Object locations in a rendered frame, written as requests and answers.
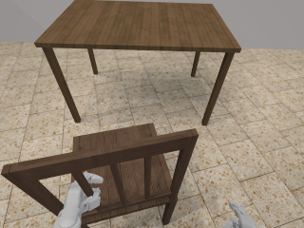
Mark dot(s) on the right robot hand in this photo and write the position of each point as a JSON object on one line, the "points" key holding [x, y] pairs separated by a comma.
{"points": [[244, 220]]}

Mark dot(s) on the table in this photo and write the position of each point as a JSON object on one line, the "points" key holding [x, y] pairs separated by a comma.
{"points": [[139, 25]]}

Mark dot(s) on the left robot hand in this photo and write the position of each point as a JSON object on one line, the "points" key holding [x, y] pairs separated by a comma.
{"points": [[76, 197]]}

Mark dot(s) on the robot left forearm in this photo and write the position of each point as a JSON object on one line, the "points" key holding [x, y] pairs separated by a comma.
{"points": [[69, 217]]}

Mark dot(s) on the chair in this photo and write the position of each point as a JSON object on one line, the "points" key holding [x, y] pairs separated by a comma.
{"points": [[131, 162]]}

